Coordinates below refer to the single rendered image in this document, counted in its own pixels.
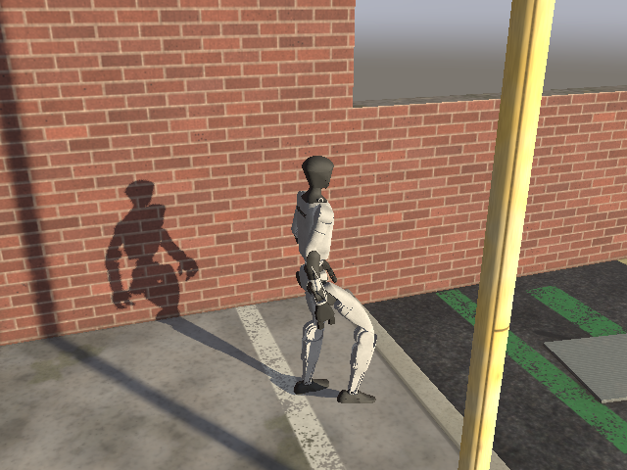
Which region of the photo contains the humanoid robot torso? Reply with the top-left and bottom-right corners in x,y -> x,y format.
297,197 -> 334,294

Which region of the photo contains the left robot hand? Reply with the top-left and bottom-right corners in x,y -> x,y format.
322,259 -> 337,283

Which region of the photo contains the left robot foot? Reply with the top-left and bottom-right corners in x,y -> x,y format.
294,378 -> 329,395

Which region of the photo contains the robot right forearm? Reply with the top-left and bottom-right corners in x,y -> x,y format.
305,251 -> 327,306

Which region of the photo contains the right robot hand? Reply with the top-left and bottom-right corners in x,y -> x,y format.
314,302 -> 335,330

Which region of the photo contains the left robot upper arm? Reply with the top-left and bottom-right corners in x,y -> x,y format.
291,191 -> 307,238

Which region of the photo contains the right robot upper arm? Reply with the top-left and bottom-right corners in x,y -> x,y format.
303,204 -> 334,261

